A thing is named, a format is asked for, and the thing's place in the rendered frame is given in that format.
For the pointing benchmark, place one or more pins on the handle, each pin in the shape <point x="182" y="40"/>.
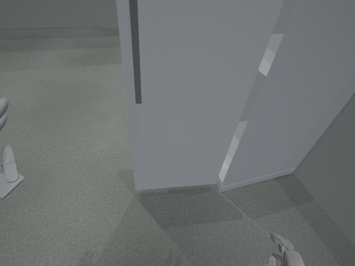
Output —
<point x="133" y="5"/>

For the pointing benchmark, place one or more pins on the left robot hand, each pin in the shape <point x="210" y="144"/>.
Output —
<point x="11" y="178"/>

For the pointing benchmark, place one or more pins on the right robot hand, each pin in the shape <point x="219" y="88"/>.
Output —
<point x="290" y="256"/>

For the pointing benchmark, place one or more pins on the fridge door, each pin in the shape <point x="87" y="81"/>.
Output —
<point x="198" y="62"/>

